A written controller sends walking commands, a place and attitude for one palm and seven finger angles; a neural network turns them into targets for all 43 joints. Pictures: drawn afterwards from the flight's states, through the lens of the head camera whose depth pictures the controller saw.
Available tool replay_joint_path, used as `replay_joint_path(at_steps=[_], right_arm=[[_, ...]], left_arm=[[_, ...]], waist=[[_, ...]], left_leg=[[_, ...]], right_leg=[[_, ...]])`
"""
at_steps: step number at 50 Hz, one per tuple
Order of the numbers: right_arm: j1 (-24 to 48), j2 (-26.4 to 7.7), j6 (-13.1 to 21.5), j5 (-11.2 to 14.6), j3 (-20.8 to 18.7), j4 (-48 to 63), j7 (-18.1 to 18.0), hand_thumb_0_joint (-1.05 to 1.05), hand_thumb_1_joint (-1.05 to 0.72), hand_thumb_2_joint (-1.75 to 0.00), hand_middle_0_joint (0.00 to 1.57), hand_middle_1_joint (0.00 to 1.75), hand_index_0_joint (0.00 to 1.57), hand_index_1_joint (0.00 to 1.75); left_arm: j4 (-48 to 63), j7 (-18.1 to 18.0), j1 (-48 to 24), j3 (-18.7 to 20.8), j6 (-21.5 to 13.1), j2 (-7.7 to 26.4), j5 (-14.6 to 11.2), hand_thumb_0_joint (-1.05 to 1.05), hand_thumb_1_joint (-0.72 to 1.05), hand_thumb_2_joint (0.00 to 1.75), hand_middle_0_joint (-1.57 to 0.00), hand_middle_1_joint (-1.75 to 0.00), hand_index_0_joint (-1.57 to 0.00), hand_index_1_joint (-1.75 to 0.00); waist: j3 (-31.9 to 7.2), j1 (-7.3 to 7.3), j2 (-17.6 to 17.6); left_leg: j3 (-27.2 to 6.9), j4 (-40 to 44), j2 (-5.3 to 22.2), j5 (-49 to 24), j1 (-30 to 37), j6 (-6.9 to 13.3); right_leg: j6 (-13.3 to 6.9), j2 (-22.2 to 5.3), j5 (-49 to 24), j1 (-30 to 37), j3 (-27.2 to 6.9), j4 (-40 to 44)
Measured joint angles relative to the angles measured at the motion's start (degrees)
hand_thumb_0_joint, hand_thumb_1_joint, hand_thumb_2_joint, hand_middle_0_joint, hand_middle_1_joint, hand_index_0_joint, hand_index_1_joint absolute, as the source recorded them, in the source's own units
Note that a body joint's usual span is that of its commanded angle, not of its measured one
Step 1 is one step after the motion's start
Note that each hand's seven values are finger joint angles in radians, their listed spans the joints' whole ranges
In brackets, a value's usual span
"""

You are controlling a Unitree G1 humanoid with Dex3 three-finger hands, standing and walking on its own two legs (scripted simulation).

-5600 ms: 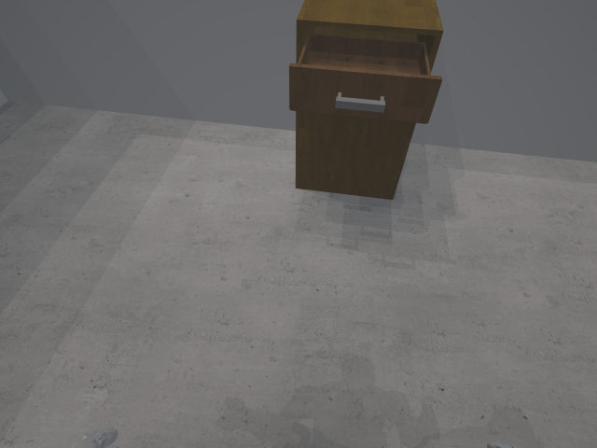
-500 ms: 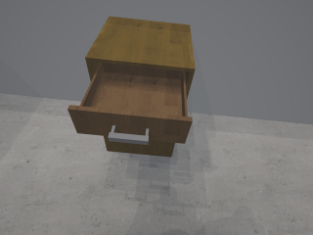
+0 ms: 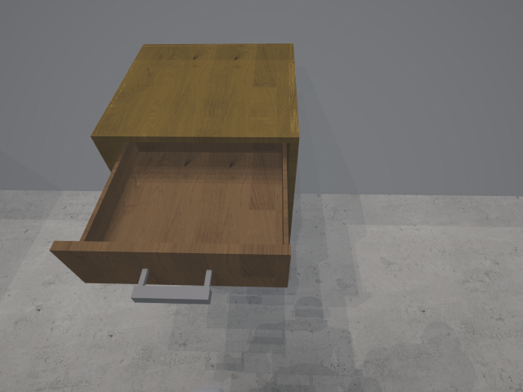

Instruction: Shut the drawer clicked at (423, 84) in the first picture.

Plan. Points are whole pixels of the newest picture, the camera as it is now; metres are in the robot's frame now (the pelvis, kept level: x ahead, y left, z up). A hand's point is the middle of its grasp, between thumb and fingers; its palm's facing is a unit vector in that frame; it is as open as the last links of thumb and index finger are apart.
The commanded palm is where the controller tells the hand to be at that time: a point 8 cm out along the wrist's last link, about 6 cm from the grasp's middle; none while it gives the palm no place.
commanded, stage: come to a stop and stand still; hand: left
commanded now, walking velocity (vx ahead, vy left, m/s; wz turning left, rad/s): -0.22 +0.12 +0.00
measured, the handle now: (174, 284) +0.31 +0.18 -0.09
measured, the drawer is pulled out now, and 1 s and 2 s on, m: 0.28 0.28 0.28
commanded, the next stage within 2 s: look again from close up in 1.52 s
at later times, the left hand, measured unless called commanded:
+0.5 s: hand out of the picture -0.01 +0.20 -0.18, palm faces +0.03 -0.97 -0.23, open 7.4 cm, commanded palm none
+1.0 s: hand out of the picture +0.05 +0.17 -0.17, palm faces -0.01 -0.97 -0.25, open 7.3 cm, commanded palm none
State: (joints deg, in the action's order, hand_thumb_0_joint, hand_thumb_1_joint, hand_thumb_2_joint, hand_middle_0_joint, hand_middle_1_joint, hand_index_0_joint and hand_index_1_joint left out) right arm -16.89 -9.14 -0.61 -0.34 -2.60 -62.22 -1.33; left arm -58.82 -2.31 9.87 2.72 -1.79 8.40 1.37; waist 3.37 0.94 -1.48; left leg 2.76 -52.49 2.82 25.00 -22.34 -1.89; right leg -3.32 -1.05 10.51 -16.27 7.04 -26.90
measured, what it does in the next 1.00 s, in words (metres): steps on the spot: left foot, then right foot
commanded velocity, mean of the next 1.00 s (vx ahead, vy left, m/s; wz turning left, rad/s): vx -0.02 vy -0.02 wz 0.00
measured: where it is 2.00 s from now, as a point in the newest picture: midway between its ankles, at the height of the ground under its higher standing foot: outside the picture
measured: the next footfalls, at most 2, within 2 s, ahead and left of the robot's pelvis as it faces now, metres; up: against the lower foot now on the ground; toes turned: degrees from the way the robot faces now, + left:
left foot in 0.20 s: +0.07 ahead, +0.13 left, +0.00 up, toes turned +1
right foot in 0.52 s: -0.02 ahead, -0.10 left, +0.00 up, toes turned -3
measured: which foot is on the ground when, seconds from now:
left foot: up 0.00-0.18, down 0.20-1.00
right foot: down 0.00-0.22, up 0.24-0.50, down 0.52-1.00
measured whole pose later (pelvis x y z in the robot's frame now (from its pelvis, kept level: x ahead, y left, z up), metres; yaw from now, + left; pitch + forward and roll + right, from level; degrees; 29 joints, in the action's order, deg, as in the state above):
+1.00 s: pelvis +0.01 -0.02 -0.01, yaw +0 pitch -1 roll +1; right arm -13.0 -10.2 -1.1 -0.4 -0.5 -63.5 -0.5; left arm -58.0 -3.1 13.3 -0.2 -0.7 9.8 0.6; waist 5.1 1.1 -0.7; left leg 0.4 -31.0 2.4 14.4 -15.4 -2.2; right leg -3.2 2.0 22.2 -6.8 3.0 -30.0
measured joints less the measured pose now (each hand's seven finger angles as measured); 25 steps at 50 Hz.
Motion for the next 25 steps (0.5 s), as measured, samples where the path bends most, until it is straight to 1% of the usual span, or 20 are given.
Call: replay_joint_path(at_steps=[2,6,8,9,10,11,13,14,16,18,20,23,25], right_arm=[[1.75,0.07,-0.61,0.14,-0.02,0.85,0.01,0.01,-0.91,-0.90,0.20,0.30,0.20,0.30],[5.07,-0.36,-1.58,0.05,-0.45,2.25,-0.01,0.01,-0.92,-0.89,0.20,0.30,0.20,0.30],[6.14,-0.60,-1.52,0.09,-0.55,2.97,0.15,0.01,-0.92,-0.89,0.20,0.30,0.20,0.30],[6.44,-0.67,-1.30,0.09,-0.54,3.33,0.22,0.01,-0.92,-0.89,0.20,0.30,0.20,0.30],[6.48,-0.85,-0.93,0.02,-0.49,3.73,0.27,0.01,-0.92,-0.89,0.20,0.30,0.20,0.30],[6.72,-0.56,-0.62,-0.11,-0.44,3.83,0.22,0.01,-0.92,-0.89,0.20,0.30,0.20,0.30],[7.11,0.22,-0.40,-0.42,0.17,4.01,0.04,0.00,-0.92,-0.89,0.20,0.30,0.20,0.30],[7.30,0.57,-0.36,-0.53,0.51,4.01,-0.15,0.00,-0.92,-0.89,0.20,0.30,0.20,0.30],[7.76,1.18,-0.34,-0.57,1.06,3.77,-0.44,0.00,-0.91,-0.89,0.20,0.30,0.20,0.30],[8.28,1.58,-0.20,-0.42,1.23,3.38,-0.67,0.00,-0.92,-0.89,0.20,0.30,0.20,0.30],[8.72,1.69,-0.08,-0.33,1.28,2.98,-0.64,0.00,-0.92,-0.89,0.20,0.30,0.20,0.30],[8.95,1.77,0.12,-0.36,1.14,2.32,-0.34,0.00,-0.92,-0.89,0.20,0.30,0.20,0.30],[8.58,1.76,0.22,-0.15,0.96,1.77,-0.17,0.00,-0.92,-0.89,0.21,0.30,0.20,0.30]], left_arm=[[-0.39,-0.05,0.36,-0.25,0.69,0.38,0.17,-0.02,0.95,0.89,-0.20,-0.30,-0.20,-0.30],[-0.82,-0.12,1.02,-0.08,1.81,0.75,0.40,-0.01,0.93,0.89,-0.20,-0.30,-0.20,-0.30],[-1.02,-0.20,1.48,0.14,2.30,1.09,0.43,-0.01,0.93,0.89,-0.20,-0.30,-0.20,-0.30],[-1.14,-0.24,1.79,0.25,2.55,1.31,0.36,-0.01,0.92,0.89,-0.20,-0.30,-0.20,-0.30],[-1.19,-0.24,2.16,0.32,2.85,1.44,0.23,0.00,0.92,0.89,-0.20,-0.30,-0.20,-0.30],[-1.35,-0.23,2.15,0.41,3.22,1.88,0.07,0.00,0.92,0.89,-0.20,-0.30,-0.20,-0.30],[-1.56,-0.39,2.26,0.51,3.92,2.64,-0.11,0.00,0.92,0.89,-0.20,-0.30,-0.20,-0.30],[-1.70,-0.43,2.35,0.57,4.22,2.87,-0.10,0.00,0.92,0.89,-0.20,-0.30,-0.20,-0.30],[-2.01,-0.32,2.73,0.66,4.37,3.14,-0.03,0.00,0.91,0.89,-0.20,-0.30,-0.20,-0.30],[-2.34,-0.21,3.52,0.56,4.22,3.21,-0.02,0.00,0.91,0.89,-0.20,-0.30,-0.20,-0.30],[-2.91,-0.11,4.52,0.25,4.23,3.00,0.01,0.00,0.91,0.89,-0.20,-0.30,-0.20,-0.30],[-4.06,0.04,5.78,-0.49,4.26,2.36,0.02,0.00,0.91,0.89,-0.20,-0.30,-0.20,-0.30],[-4.68,-0.02,6.59,-1.00,3.80,1.90,0.00,0.00,0.91,0.89,-0.20,-0.30,-0.20,-0.30]], waist=[[0.02,-0.67,0.21],[0.56,-1.88,0.83],[0.69,-2.23,1.53],[0.66,-2.29,1.87],[0.46,-2.29,1.82],[0.63,-2.37,2.76],[0.83,-2.91,4.34],[0.79,-3.05,4.69],[0.54,-3.24,5.02],[0.02,-3.38,5.18],[-0.61,-3.29,4.99],[-1.43,-2.75,4.17],[-1.93,-2.49,3.78]], left_leg=[[-0.08,4.11,-0.39,-0.49,-0.19,-0.49],[-0.26,8.73,-1.42,-1.24,0.68,-0.96],[-0.02,13.32,-1.82,-4.00,2.72,-0.96],[0.20,17.04,-1.83,-7.10,4.44,-0.82],[0.16,20.44,-1.57,-10.73,6.04,-0.02],[0.45,20.80,-2.16,-11.21,6.32,1.32],[1.17,21.02,-2.89,-10.55,6.72,3.19],[1.31,21.70,-3.01,-10.62,7.00,3.62],[1.43,23.42,-3.17,-11.51,7.47,3.90],[1.65,25.07,-3.37,-12.64,7.74,3.91],[1.89,26.33,-3.49,-13.48,7.95,3.81],[2.14,27.25,-3.52,-14.23,7.89,3.49],[2.30,26.85,-3.62,-14.30,7.41,3.04]], right_leg=[[0.06,0.05,0.16,0.25,-0.19,0.26],[0.58,-0.21,0.98,0.20,-0.55,-0.81],[1.11,-0.60,1.71,-0.21,-0.75,-2.19],[1.48,-0.76,2.29,-0.57,-0.82,-3.31],[1.89,-0.69,3.07,-1.13,-0.67,-4.75],[2.28,-1.30,3.91,-1.62,-0.96,-6.23],[2.96,-1.05,11.65,-3.41,-3.46,-12.25],[3.16,-0.47,13.94,-4.40,-4.89,-16.28],[3.59,0.37,14.91,-5.59,-6.87,-22.87],[4.19,0.45,14.63,-5.23,-7.80,-25.33],[4.70,-0.05,14.98,-3.15,-7.80,-23.24],[4.66,-0.93,15.61,1.58,-7.10,-14.83],[4.40,-1.37,11.25,5.53,-6.74,-6.01]])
